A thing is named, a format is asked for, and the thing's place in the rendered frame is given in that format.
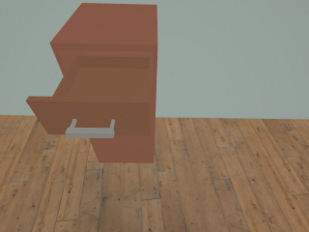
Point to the cabinet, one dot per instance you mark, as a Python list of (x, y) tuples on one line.
[(108, 29)]

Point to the handle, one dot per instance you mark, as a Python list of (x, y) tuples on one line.
[(73, 132)]

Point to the drawer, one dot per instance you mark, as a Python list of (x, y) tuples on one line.
[(97, 89)]

